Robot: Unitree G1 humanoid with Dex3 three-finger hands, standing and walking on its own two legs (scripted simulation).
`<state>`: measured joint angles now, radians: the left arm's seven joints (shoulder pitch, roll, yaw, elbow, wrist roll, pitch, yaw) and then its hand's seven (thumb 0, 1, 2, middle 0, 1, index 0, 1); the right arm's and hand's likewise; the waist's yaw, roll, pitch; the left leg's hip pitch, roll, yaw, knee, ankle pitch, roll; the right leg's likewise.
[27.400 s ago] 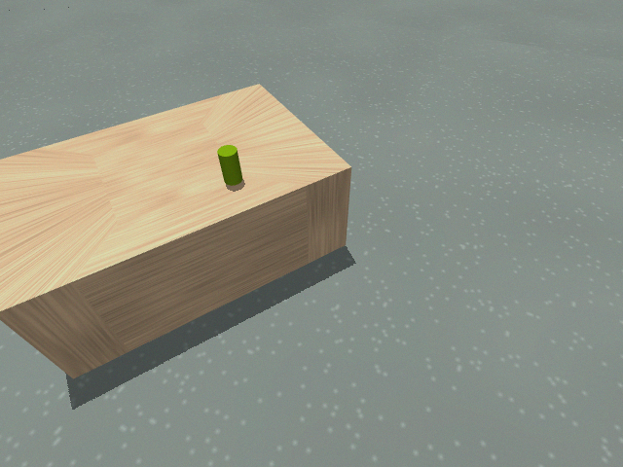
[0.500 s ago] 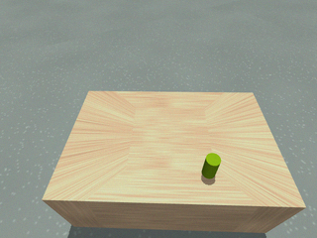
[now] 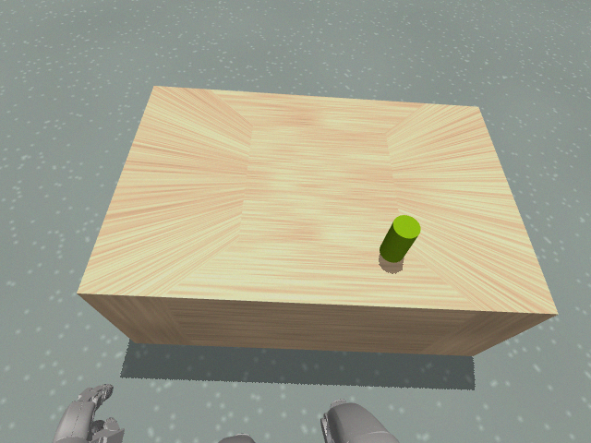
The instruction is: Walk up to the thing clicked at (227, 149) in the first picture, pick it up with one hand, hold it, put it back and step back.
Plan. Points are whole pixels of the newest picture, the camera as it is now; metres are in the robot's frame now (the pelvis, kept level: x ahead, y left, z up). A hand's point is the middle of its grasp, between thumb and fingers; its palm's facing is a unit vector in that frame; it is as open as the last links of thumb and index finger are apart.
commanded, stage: step back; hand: right
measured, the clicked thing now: (398, 239) +0.55 -0.27 -0.28
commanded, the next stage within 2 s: none
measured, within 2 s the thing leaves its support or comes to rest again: neither
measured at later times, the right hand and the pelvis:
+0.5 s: hand out of the picture +0.00 -0.26 -0.14, palm faces +0.01 +0.92 -0.40, open 7.4 cm; pelvis -0.09 +0.01 +0.01, yaw -2 degrees
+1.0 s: hand out of the picture -0.13 -0.26 -0.12, palm faces +0.05 +0.90 -0.44, open 7.4 cm; pelvis -0.24 +0.02 +0.00, yaw -7 degrees
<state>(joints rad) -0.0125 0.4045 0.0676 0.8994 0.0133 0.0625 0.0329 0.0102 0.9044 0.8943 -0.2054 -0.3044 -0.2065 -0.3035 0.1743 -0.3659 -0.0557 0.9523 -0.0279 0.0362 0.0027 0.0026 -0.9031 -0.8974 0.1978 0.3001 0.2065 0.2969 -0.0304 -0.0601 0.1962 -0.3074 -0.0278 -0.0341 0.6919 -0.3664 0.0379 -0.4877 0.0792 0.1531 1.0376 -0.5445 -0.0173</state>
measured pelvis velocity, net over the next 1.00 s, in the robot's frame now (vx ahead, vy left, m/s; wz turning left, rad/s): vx -0.24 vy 0.02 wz -0.12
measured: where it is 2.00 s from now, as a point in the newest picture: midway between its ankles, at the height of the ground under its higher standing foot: outside the picture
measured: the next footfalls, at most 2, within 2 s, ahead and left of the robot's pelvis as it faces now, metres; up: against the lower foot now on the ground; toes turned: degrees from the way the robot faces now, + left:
right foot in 0.26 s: -0.03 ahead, -0.13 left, +0.00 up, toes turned -1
left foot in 0.58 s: -0.08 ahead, +0.12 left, +0.00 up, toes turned -4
